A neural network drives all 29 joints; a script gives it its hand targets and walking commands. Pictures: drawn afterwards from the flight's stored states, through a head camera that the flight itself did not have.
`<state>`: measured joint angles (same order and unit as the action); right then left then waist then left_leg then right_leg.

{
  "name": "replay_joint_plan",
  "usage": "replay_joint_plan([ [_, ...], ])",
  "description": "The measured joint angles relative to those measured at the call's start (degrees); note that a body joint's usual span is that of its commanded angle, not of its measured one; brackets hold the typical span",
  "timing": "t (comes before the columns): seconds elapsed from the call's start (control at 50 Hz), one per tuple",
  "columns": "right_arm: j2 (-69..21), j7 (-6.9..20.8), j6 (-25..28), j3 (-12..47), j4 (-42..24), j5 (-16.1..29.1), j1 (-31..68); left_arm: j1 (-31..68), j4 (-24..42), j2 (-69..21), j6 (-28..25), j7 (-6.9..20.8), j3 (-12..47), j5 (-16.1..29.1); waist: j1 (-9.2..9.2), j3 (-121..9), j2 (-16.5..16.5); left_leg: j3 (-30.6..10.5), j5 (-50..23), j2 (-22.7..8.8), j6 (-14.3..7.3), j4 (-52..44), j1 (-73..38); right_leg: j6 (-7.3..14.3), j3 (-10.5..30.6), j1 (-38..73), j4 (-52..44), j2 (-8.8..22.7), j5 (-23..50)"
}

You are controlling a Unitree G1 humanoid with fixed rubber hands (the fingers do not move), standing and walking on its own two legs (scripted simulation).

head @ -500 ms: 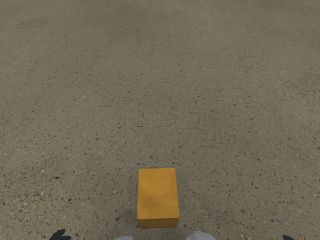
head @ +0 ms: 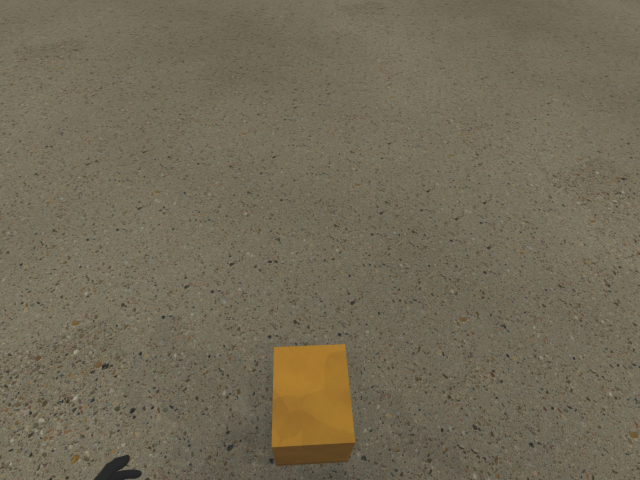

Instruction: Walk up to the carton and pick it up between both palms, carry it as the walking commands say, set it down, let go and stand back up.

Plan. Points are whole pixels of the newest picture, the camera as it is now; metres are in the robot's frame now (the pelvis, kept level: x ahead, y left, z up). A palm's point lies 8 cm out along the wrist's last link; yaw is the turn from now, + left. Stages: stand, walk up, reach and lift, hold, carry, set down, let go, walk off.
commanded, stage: walk up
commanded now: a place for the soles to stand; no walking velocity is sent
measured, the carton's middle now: (310, 404) +0.42 +0.03 -0.65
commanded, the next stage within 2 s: reach and lift in 1.28 s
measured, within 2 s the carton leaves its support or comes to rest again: neither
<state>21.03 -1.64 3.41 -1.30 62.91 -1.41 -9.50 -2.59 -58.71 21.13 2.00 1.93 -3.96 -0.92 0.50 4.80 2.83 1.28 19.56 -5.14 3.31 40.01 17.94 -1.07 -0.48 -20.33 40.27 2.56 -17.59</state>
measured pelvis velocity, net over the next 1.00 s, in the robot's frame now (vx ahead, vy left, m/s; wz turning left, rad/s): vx -0.01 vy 0.00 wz -0.02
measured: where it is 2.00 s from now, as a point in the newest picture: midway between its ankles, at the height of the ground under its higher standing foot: outside the picture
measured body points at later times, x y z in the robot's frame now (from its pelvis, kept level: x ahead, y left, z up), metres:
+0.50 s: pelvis +0.01 -0.01 +0.01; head +0.04 +0.00 +0.46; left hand +0.10 +0.29 -0.13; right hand +0.13 -0.31 -0.11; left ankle +0.02 +0.16 -0.72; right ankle +0.04 -0.14 -0.72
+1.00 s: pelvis -0.01 +0.00 +0.02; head +0.02 +0.01 +0.46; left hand +0.11 +0.29 -0.12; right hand +0.07 -0.30 -0.11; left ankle +0.02 +0.16 -0.72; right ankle +0.04 -0.14 -0.72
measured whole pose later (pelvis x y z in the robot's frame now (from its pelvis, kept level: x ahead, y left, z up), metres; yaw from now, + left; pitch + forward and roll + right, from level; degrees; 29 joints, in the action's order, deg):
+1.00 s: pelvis -0.01 +0.00 +0.02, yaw -1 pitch -2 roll +1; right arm 19.7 0.1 1.1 -1.1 63.5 -0.9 -4.6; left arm -1.7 -62.3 19.0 0.9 1.6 -3.0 -0.7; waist 0.5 5.8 1.8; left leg 3.1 13.7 -4.6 3.1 29.6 13.3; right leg -1.8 0.7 -16.6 30.6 2.7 -11.7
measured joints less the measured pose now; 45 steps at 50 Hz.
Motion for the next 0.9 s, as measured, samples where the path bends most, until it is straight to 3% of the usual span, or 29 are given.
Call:
replay_joint_plan([
  [0.42,-0.5,0.4,-0.8,0.4,-2.4,0.8,5.1,-2.2,-2.5,-1.7,-0.7,0.0,0.7,-0.2,-1.58,-0.4,-1.2,-0.2,-1.6,0.3,0.5,-4.4,-2.2,0.2,-0.6,1.7,-2.6,0.2,0.3],
  [0.9,-1.6,1.6,-2.4,0.4,0.5,0.6,5.3,1.1,-3.1,-2.0,-0.9,-0.6,1.1,0.4,-0.12,1.2,-1.1,1.6,-5.3,0.7,-0.1,-9.6,-4.8,-0.7,1.1,3.7,-8.3,0.3,5.0],
])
